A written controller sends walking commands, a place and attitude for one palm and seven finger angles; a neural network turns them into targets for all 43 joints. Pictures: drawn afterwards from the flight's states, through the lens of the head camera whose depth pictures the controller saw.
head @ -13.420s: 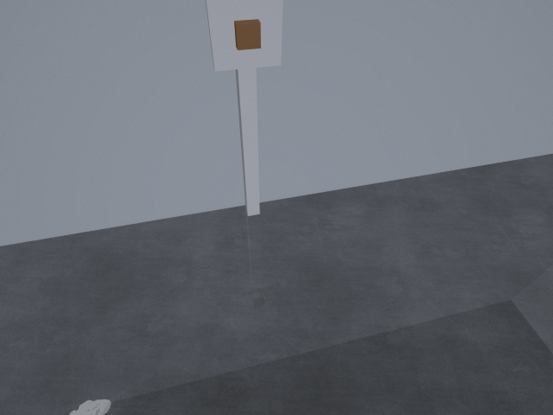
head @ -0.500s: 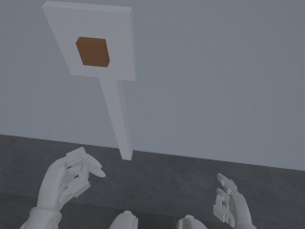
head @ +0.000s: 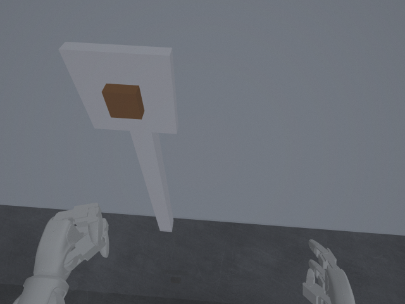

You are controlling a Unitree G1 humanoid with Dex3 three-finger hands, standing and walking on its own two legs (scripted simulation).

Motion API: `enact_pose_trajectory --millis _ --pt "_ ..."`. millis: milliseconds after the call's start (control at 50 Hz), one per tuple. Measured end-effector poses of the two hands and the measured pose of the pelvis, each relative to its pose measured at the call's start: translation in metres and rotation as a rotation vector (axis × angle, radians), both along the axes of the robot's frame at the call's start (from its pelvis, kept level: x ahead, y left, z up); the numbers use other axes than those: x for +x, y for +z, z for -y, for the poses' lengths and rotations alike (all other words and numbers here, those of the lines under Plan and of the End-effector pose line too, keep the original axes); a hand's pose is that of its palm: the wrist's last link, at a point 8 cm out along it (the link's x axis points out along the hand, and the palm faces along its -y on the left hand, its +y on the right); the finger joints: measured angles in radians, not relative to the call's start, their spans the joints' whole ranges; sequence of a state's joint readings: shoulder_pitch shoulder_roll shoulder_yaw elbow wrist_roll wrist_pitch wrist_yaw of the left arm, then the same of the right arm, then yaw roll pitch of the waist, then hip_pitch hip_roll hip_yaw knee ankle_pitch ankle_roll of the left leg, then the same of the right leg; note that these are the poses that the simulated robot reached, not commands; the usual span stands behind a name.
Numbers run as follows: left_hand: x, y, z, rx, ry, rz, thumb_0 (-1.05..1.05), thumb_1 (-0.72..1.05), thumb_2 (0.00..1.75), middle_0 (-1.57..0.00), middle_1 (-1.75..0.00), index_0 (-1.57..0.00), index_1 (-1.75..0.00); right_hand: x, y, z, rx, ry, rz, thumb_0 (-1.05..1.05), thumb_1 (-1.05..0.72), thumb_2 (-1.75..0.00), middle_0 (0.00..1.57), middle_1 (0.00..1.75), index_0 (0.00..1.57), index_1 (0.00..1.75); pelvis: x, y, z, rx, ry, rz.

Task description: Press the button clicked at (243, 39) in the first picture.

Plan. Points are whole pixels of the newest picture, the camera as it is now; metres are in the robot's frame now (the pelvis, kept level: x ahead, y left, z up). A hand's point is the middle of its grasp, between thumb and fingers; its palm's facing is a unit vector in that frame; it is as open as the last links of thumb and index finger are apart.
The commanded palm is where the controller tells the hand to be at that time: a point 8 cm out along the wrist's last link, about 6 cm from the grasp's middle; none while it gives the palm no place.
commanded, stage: raise the hand and make a fist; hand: left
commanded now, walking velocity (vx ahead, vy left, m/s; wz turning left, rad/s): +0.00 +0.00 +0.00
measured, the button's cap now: (124, 100) +0.49 +0.20 +0.13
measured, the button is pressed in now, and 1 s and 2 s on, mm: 0 0 0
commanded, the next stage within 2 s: aim a knuckle at the button in 0.82 s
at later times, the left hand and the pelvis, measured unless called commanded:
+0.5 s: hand (82, 206) +0.24 +0.21 +0.12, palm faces +0.01 -1.00 -0.06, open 3.1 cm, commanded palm +0.21 +0.26 +0.13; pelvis +0.01 +0.00 +0.02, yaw +0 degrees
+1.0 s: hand (87, 217) +0.23 +0.20 +0.12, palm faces +0.02 -1.00 -0.06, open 3.1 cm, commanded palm +0.21 +0.25 +0.12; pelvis -0.01 -0.01 +0.03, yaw +0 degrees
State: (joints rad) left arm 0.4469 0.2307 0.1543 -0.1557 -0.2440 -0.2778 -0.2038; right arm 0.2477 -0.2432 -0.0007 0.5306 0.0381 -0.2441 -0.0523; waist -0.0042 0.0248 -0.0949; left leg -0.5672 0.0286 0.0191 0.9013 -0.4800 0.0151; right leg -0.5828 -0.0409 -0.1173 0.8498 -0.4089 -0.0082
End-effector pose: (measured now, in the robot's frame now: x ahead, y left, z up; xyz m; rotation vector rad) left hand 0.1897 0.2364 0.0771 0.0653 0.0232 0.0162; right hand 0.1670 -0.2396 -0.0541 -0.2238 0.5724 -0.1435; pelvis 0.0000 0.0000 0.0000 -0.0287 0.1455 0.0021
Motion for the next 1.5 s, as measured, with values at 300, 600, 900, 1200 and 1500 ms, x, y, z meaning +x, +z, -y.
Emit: enact_pose_trajectory --millis 300,600,900,1200,1500 --pt "0.018 0.030 -0.018 0.008 0.004 0.013 0.02 0.90 0.90 -1.30 -1.50 -1.30 -1.50 0.017 0.008 -0.028 0.057 0.081 0.006 0.01 -0.90 -0.90 0.20 0.30 0.20 0.30 0.009 0.015 -0.001 -0.001 0.010 0.049" --pt "0.032 0.044 -0.022 -0.016 -0.012 0.006 0.02 0.91 0.90 -1.29 -1.50 -1.30 -1.50 -0.007 0.014 -0.002 0.021 0.023 -0.020 0.02 -0.90 -0.90 0.20 0.30 0.20 0.30 0.007 0.025 0.002 0.008 -0.004 0.089" --pt "0.017 0.044 -0.014 -0.002 0.004 0.017 0.02 0.90 0.90 -1.30 -1.50 -1.30 -1.50 -0.011 0.015 -0.005 0.039 0.042 0.000 0.02 -0.90 -0.90 0.20 0.30 0.20 0.30 -0.004 0.026 0.008 0.013 -0.002 0.110" --pt "0.054 0.042 -0.011 -0.017 -0.016 0.023 0.02 0.90 0.90 -1.30 -1.50 -1.31 -1.50 -0.019 0.007 0.003 0.025 0.024 -0.036 0.02 -0.90 -0.90 0.20 0.30 0.20 0.30 -0.010 0.025 0.012 0.018 0.000 0.101" --pt "0.099 0.033 -0.011 -0.028 -0.008 0.011 0.02 0.90 0.90 -1.30 -1.50 -1.30 -1.50 -0.042 -0.003 0.019 0.009 -0.041 -0.139 0.02 -0.90 -0.90 0.20 0.30 0.20 0.30 -0.006 0.024 0.012 0.024 -0.016 0.071"
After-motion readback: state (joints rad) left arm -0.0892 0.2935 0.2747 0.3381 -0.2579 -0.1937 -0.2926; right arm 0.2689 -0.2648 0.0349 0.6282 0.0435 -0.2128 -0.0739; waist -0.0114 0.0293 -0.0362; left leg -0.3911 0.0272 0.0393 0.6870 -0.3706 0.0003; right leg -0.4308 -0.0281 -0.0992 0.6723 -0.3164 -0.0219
